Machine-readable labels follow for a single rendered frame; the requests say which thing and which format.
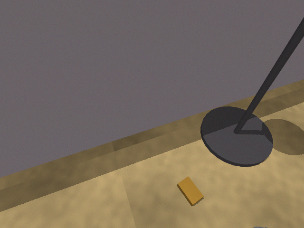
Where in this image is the coat stand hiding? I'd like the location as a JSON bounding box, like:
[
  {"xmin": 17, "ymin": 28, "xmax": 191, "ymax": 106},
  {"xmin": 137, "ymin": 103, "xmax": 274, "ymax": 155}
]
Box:
[{"xmin": 200, "ymin": 18, "xmax": 304, "ymax": 167}]

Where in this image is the small box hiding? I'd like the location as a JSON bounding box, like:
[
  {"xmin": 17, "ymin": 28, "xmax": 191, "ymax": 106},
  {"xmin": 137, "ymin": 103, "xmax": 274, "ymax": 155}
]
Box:
[{"xmin": 177, "ymin": 177, "xmax": 204, "ymax": 206}]

